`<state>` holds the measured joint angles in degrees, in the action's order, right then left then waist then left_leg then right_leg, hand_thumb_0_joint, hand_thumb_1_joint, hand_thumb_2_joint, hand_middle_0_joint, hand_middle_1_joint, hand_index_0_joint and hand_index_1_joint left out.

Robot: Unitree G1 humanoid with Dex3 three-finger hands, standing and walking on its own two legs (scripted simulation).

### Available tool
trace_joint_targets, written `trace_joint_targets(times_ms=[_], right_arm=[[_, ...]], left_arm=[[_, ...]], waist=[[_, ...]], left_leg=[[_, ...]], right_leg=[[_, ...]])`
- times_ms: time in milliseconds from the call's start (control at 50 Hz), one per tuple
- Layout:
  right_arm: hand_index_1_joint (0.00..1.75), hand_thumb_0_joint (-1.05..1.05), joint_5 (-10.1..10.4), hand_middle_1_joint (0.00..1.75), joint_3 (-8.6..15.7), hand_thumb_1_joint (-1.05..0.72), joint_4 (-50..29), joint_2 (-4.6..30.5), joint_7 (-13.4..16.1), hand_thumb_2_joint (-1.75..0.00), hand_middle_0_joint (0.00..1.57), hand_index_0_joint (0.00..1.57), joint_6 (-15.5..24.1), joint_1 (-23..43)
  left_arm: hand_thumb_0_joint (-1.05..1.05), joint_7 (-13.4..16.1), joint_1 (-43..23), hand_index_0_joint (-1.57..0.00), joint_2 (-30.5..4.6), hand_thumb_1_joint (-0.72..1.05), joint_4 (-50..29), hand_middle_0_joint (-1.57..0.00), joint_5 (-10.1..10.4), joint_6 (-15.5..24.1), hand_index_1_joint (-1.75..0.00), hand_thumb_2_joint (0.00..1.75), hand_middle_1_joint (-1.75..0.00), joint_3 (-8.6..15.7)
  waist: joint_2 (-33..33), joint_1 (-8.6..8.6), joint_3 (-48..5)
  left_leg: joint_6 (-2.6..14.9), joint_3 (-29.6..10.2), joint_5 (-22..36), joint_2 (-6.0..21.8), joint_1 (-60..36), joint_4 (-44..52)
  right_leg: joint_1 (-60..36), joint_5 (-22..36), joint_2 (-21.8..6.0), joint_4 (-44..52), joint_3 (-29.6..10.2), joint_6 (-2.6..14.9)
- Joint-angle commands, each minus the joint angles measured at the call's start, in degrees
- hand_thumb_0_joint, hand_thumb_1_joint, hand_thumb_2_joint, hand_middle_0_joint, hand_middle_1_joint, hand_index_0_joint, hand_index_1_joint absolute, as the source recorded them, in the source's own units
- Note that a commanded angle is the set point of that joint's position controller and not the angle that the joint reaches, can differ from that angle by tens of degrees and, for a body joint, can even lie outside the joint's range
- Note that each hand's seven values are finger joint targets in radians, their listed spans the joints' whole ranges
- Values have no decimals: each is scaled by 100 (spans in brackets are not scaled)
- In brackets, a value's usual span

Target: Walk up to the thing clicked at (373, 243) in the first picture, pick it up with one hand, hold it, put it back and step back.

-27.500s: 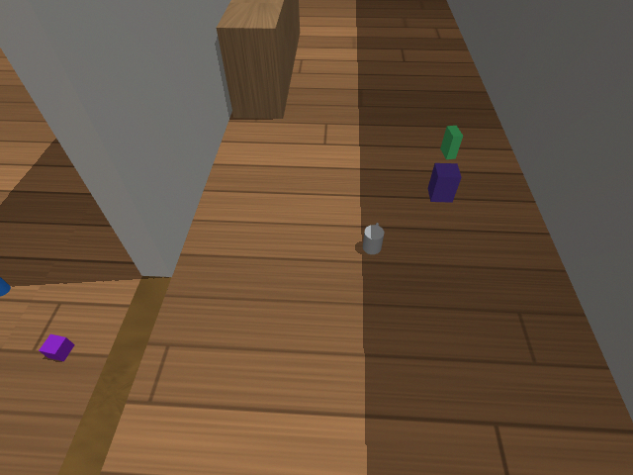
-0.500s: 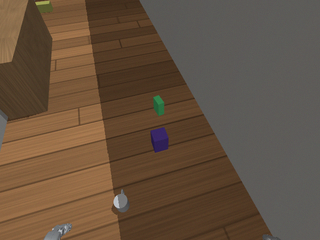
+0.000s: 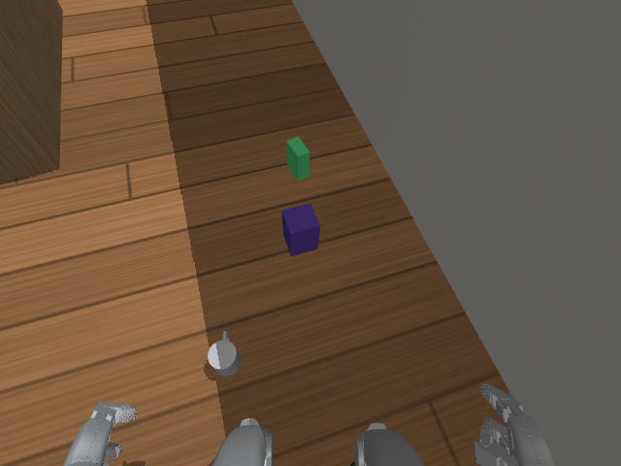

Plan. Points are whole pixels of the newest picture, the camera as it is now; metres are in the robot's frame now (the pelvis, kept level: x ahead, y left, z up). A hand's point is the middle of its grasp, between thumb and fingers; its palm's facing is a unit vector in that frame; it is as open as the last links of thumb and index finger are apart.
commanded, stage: rise first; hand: left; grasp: from above
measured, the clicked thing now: (225, 352) +0.41 +0.24 -0.66
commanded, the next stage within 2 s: none
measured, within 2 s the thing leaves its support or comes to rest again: neither
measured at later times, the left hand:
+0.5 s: hand (158, 422) +0.21 +0.28 -0.31, palm faces -0.41 -0.55 -0.73, open 14.0 cm
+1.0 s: hand (179, 385) +0.29 +0.29 -0.45, palm faces -0.47 -0.19 -0.86, open 14.1 cm
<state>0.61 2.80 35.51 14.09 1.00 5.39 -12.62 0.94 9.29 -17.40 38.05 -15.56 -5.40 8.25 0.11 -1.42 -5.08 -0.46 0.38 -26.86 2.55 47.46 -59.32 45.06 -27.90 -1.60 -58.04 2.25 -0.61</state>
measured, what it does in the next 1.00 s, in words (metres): lowers itself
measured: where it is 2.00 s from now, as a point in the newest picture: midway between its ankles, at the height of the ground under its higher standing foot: outside the picture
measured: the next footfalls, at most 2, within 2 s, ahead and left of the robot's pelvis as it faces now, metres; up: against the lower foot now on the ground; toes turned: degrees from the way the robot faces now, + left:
none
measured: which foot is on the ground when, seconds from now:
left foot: down 0.00-1.00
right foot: down 0.00-1.00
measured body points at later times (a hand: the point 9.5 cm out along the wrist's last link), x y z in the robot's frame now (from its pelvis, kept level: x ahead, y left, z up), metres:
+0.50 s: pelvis -0.04 +0.00 -0.16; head +0.13 +0.01 +0.25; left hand +0.22 +0.30 -0.27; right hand +0.16 -0.26 -0.27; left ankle +0.02 +0.12 -0.67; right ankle +0.00 -0.13 -0.67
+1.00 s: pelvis -0.09 +0.00 -0.30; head +0.12 +0.03 +0.10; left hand +0.31 +0.30 -0.40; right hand +0.00 -0.28 -0.43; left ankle +0.02 +0.12 -0.67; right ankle +0.00 -0.13 -0.67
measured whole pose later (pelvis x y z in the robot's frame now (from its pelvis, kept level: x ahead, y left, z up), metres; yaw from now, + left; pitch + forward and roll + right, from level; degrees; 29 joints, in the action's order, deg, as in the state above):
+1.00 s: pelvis -0.09 +0.00 -0.30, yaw -4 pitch +33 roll -5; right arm -2.8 2.9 43.6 15.1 -4.0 4.1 -8.0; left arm 13.7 -30.9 -34.4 59.8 -58.1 12.8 7.3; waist -0.5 -4.1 -7.7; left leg -0.1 -5.1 -36.7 3.3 120.4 -123.2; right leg 116.2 -38.2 -0.9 -120.9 3.8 -0.2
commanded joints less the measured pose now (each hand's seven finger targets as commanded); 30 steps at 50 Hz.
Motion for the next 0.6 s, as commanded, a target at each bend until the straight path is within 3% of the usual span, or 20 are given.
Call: trace_joint_targets(times_ms=[0, 40, 80, 140, 180, 260, 280, 380, 400, 440, 480, 580], right_arm=[[30, 0, -8, 30, 315, -89, -841, 822, 49, -90, 20, 20, 355, -29], [30, 0, -22, 30, 319, -89, -895, 809, 31, -90, 20, 20, 394, 20], [30, 0, -15, 30, 296, -89, -988, 799, 33, -90, 20, 20, 441, 85], [30, 0, -24, 30, 288, -88, -975, 847, 11, -90, 20, 20, 539, 217], [30, 0, -28, 30, 277, -86, -950, 866, -15, -89, 20, 20, 606, 280], [30, 0, -32, 30, 322, -85, -862, 961, -80, -89, 20, 20, 736, 361], [30, 0, -25, 30, 339, -84, -834, 994, -100, -89, 20, 20, 773, 390], [30, 0, -22, 30, 385, -86, -608, 1064, -155, -89, 20, 20, 778, 447], [30, 0, -17, 30, 396, -88, -553, 1066, -170, -90, 20, 20, 759, 450], [30, 0, -30, 30, 428, -89, -422, 1138, -204, -90, 20, 20, 729, 426], [30, 0, -47, 30, 464, -89, -305, 1139, -237, -90, 20, 20, 680, 395], [30, 0, -124, 30, 528, -86, -84, 1190, -326, -89, 20, 20, 559, 231]], left_arm=[[0, 172, 243, -7, -1038, -55, -1208, -7, -189, 25, -107, 97, -108, 307], [0, 178, 344, -7, -942, -53, -1413, -6, -229, -26, -107, 96, -108, 202], [0, 202, 447, -7, -1025, -54, -1649, -6, -315, -69, -108, 96, -108, 279], [0, 234, -61, -6, -1089, -53, -1594, -5, -554, -22, -108, 96, -109, 219], [0, 260, -230, -6, -1039, -52, -1291, -5, -771, 102, -108, 95, -109, 134], [0, 390, -738, -6, -1310, -50, -1192, -5, -1245, 503, -108, 96, -109, 151], [0, 426, -903, -5, -1270, -51, -1119, -4, -1381, 611, -108, 97, -109, 34], [0, 750, -1450, -6, -1893, -51, -794, -5, -2003, 1019, -108, 98, -109, 327], [0, 791, -1518, -7, -1870, -54, -725, -6, -2121, 1048, -108, 99, -108, 251], [0, 860, -1849, -7, -2065, -55, -574, -6, -2289, 1094, -108, 99, -108, 317], [0, 925, -2296, -6, -2146, -57, -319, -6, -2514, 1148, -107, 102, -107, 277], [0, 1022, -3042, -6, -2462, -52, -30, -6, -2929, 1313, -106, 100, -106, 333]], waist=[[-373, 26, -1428], [-373, -6, -1481], [-403, 9, -1590], [-447, -129, -1508], [-390, -172, -1571], [-421, -111, -2149], [-429, -161, -2223], [-537, 75, -2943], [-555, 82, -3161], [-670, 92, -3371], [-507, 35, -3481], [-393, 148, -4117]], left_leg=[[64, -96, 1543, -126, -744, 344], [62, -130, 1446, -104, -552, 183], [79, -113, 1283, -137, -338, -35], [58, -234, 960, -97, 133, -398], [61, -295, 797, -100, 521, -758], [80, -248, 568, -144, 1197, -1500], [62, -283, 454, -145, 1362, -1641], [102, -200, 545, -201, 2108, -2509], [119, -170, 721, -204, 2169, -2729], [98, -222, 923, -182, 2282, -3004], [137, -175, 781, -197, 2719, -3346], [160, -167, 782, -175, 3128, -3972]], right_leg=[[-113, 1309, 174, 280, 12, 158], [163, 1210, 180, 68, 24, 159], [317, 1103, 163, -80, 2, 163], [1075, 787, 171, -591, 26, 172], [1569, 616, 170, -985, 44, 176], [2228, 504, 146, -1690, -19, 176], [2496, 423, 150, -1911, -10, 185], [3077, 509, 172, -2636, -82, 203], [3228, 634, 183, -2783, -84, 204], [3583, 705, 178, -3107, -33, 225], [3758, 645, 206, -3262, -33, 204], [3995, 635, 217, -3787, 32, 206]])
